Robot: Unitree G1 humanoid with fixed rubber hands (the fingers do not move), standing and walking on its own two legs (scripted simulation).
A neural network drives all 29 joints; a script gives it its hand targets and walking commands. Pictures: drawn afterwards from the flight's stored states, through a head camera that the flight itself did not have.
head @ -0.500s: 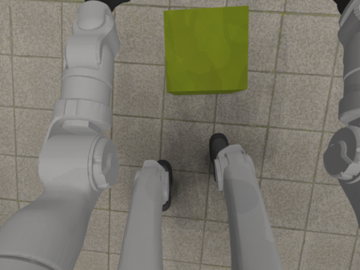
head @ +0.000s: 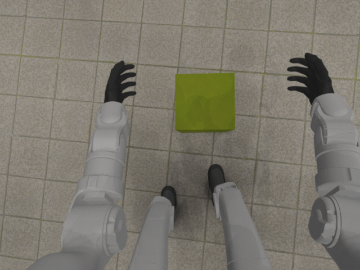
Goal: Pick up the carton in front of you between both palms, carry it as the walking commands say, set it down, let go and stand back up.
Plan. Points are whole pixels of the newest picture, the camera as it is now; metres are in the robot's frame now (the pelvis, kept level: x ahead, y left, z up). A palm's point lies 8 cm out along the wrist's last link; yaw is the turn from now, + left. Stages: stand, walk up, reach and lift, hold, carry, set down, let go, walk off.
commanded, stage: let go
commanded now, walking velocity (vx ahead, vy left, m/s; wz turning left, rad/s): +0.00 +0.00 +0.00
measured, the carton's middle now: (203, 107) +0.48 -0.07 -0.57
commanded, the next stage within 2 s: stand in 1.10 s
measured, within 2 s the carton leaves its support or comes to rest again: neither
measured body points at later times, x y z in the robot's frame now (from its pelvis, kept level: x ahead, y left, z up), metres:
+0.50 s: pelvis +0.05 +0.02 +0.07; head +0.16 +0.00 +0.51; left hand +0.30 +0.22 -0.02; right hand +0.25 -0.24 -0.02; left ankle +0.01 +0.14 -0.66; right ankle +0.09 -0.10 -0.66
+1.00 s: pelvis +0.07 +0.03 +0.08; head +0.09 +0.03 +0.53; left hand +0.26 +0.25 +0.01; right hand +0.23 -0.21 +0.01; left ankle +0.01 +0.14 -0.66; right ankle +0.09 -0.10 -0.66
